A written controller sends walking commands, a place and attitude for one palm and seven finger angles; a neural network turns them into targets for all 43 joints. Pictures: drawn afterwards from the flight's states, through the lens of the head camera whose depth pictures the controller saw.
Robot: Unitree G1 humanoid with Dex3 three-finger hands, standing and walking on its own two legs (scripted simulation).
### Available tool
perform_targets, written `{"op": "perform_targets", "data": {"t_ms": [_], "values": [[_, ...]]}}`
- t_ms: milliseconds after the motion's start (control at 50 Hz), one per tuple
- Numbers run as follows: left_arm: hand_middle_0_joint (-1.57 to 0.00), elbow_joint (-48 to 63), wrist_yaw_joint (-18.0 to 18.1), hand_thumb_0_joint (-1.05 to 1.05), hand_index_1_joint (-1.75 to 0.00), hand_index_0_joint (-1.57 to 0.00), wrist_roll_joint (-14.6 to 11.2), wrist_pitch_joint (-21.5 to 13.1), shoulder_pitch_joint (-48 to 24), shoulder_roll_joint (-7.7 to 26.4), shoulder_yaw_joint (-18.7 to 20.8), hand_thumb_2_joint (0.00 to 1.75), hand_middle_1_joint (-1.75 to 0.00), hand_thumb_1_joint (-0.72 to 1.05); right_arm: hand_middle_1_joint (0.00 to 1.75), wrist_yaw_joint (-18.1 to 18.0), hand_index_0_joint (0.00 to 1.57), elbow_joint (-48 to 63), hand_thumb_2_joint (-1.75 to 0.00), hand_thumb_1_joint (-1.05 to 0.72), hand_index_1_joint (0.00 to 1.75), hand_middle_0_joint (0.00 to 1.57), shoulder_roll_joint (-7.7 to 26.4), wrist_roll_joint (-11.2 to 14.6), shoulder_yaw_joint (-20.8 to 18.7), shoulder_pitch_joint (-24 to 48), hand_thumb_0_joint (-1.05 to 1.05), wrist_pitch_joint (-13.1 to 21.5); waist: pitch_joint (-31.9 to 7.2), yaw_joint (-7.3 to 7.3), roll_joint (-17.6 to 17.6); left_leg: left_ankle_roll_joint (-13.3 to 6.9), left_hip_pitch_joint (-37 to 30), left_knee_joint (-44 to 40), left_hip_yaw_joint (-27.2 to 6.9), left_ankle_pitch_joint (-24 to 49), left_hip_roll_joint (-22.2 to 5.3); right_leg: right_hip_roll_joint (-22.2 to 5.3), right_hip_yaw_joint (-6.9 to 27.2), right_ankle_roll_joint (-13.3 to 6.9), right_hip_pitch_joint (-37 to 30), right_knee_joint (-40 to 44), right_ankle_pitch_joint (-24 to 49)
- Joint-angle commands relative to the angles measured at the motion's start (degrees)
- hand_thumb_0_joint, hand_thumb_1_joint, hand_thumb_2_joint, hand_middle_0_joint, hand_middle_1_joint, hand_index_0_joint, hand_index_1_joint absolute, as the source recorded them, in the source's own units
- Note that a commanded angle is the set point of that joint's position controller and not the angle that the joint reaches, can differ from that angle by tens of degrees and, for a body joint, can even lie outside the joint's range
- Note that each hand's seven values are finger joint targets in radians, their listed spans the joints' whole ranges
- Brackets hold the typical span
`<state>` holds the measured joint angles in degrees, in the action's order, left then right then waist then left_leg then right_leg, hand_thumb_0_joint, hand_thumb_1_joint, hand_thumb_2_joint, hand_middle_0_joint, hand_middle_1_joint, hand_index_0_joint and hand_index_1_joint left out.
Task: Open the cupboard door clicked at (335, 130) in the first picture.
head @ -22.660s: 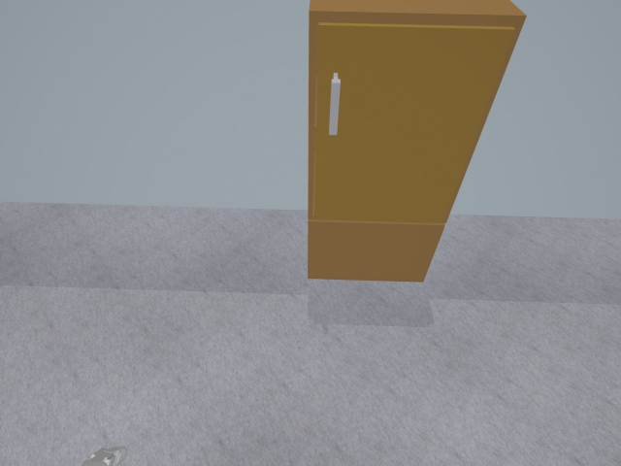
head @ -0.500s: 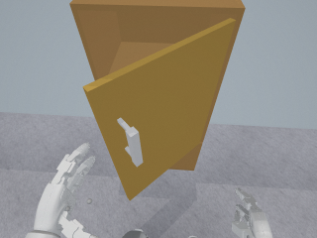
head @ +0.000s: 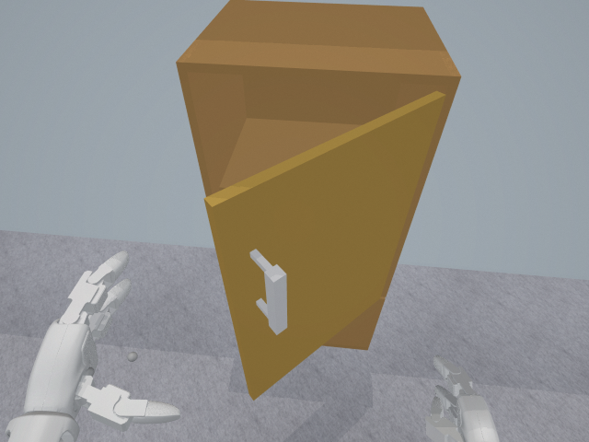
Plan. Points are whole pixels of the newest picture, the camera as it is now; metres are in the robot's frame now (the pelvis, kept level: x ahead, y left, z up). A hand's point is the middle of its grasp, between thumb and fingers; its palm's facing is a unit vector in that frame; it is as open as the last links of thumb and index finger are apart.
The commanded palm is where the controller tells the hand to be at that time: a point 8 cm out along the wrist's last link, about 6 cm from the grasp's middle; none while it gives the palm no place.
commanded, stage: draw the hand back to the body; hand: left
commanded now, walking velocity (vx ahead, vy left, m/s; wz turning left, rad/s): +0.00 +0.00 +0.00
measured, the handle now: (268, 292) +0.31 +0.08 +0.05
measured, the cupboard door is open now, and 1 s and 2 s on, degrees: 45 45 45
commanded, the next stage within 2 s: step back with the hand held close in 0.96 s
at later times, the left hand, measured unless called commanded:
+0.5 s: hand (73, 292) +0.21 +0.25 +0.18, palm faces +0.40 -0.82 -0.41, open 10.0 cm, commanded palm +0.16 +0.29 +0.19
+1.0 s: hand (81, 288) +0.21 +0.24 +0.19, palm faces +0.43 -0.81 -0.40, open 7.4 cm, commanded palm +0.16 +0.28 +0.20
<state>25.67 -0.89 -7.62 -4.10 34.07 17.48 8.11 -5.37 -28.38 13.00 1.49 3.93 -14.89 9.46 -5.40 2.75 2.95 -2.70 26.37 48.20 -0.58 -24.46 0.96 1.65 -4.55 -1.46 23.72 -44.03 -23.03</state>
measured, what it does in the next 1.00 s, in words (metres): stands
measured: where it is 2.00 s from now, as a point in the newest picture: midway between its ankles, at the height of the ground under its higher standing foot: outside the picture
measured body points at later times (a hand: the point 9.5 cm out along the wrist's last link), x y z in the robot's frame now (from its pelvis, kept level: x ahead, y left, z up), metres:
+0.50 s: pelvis +0.02 +0.00 +0.04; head +0.00 -0.01 +0.48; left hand +0.18 +0.29 +0.20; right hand +0.21 -0.21 -0.04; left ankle +0.01 +0.09 -0.71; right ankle +0.00 -0.11 -0.71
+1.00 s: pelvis +0.02 -0.02 +0.04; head -0.01 -0.04 +0.49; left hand +0.18 +0.28 +0.21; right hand +0.20 -0.25 -0.05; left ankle +0.01 +0.08 -0.71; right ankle +0.00 -0.11 -0.71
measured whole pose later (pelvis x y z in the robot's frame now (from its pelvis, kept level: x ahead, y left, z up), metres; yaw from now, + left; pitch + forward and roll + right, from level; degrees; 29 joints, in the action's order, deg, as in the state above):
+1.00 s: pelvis +0.02 -0.02 +0.04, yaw -1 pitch -6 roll +0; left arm 21.4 6.0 -3.7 -3.9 26.7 19.9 18.4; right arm -4.3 -37.9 13.4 -0.3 1.9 -10.5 5.5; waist 2.0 4.0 3.6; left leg -1.0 3.3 22.9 0.5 -14.1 0.3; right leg 2.9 -2.6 -2.9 1.8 -20.1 -13.0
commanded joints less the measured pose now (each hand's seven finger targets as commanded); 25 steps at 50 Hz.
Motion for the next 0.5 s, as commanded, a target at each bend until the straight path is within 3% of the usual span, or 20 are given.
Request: {"op": "perform_targets", "data": {"t_ms": [0, 40, 120, 180, 320, 440, 480], "values": [[-0.16, 12.7, 6.7, 0.0, -0.3, -0.16, 4.1, -1.9, -2.3, 6.4, 3.9, 0.48, -0.3, -0.08, 0.3, -1.0, 0.2, 8.5, -0.9, -0.9, 0.3, 0.2, 5.5, -0.5, -2.4, 6.4, 0.0, 1.8, 2.1, -0.15, 1.6, 1.6, -5.4, -15.5, -4.4, 7.7, -2.4, -1.9, 3.0, -0.8, -3.1, 12.6, 5.0], [-0.17, 12.5, 7.8, 0.0, -0.3, -0.17, 4.8, -1.9, -3.2, 7.1, 4.7, 0.51, -0.3, -0.01, 0.3, -1.2, 0.2, 7.8, -0.9, -0.9, 0.3, 0.2, 5.7, -0.7, -2.4, 7.1, 0.0, 1.8, 1.9, -0.1, -0.5, 1.3, -7.5, -17.1, -4.0, 9.7, -2.5, -1.9, 2.9, -0.6, -5.4, 14.1, 6.5], [-0.17, 12.6, 9.1, 0.0, -0.3, -0.17, 5.6, -2.1, -5.3, 9.4, 7.4, 0.57, -0.3, 0.13, 0.3, -1.3, 0.2, 6.1, -0.9, -0.9, 0.3, 0.2, 5.9, -1.2, -2.3, 8.2, 0.0, 2.0, 1.1, 0.47, 0.5, 1.6, -11.3, -20.5, -4.2, 13.3, -2.6, -2.0, 2.9, -0.8, -9.9, 16.3, 9.5], [-0.18, 13.1, 9.2, 0.0, -0.3, -0.18, 5.8, -2.3, -5.9, 8.8, 7.6, 0.62, -0.3, 0.23, 0.3, -0.9, 0.2, 5.2, -0.9, -0.9, 0.3, 0.2, 5.8, -1.2, -2.3, 8.6, 0.0, 2.1, 1.3, 0.51, 2.8, 2.2, -14.6, -22.5, -4.1, 17.4, -2.9, -2.0, 2.8, -0.7, -11.8, 17.6, 11.6], [-0.19, 10.4, 9.1, 0.0, -0.3, -0.19, 5.5, -2.5, -6.2, 10.5, 11.8, 0.72, -0.3, 0.48, 0.3, 0.0, 0.2, 2.7, -0.9, -0.9, 0.3, 0.2, 6.3, -1.7, -3.0, 9.7, 0.0, 1.6, 2.1, 1.27, 0.7, 3.2, -18.6, -25.6, -3.6, 27.7, -3.6, -1.8, 2.6, -0.7, -17.2, 20.8, 17.6], [-0.19, 9.8, 8.7, 0.0, -0.3, -0.19, 4.8, -2.7, -9.7, 12.4, 15.5, 0.81, -0.3, 0.69, 0.3, 0.4, 0.2, 1.8, -0.9, -0.9, 0.3, 0.2, 6.3, -1.7, -3.5, 10.5, 0.0, 0.0, 2.9, 1.34, 0.4, 2.7, -20.8, -26.8, -1.9, 29.0, -3.2, -1.8, 3.4, -0.6, -19.1, 23.3, 20.9], [-0.19, 10.1, 8.7, 0.0, -0.3, -0.19, 4.7, -2.9, -11.5, 12.9, 16.5, 0.84, -0.3, 0.76, 0.3, 0.4, 0.2, 1.5, -0.9, -0.9, 0.3, 0.2, 6.2, -1.7, -3.6, 10.6, 0.0, -0.3, 2.4, 1.31, 1.9, 2.6, -21.6, -27.2, -1.9, 29.1, -3.1, -1.8, 3.5, -0.5, -19.6, 23.7, 20.9]]}}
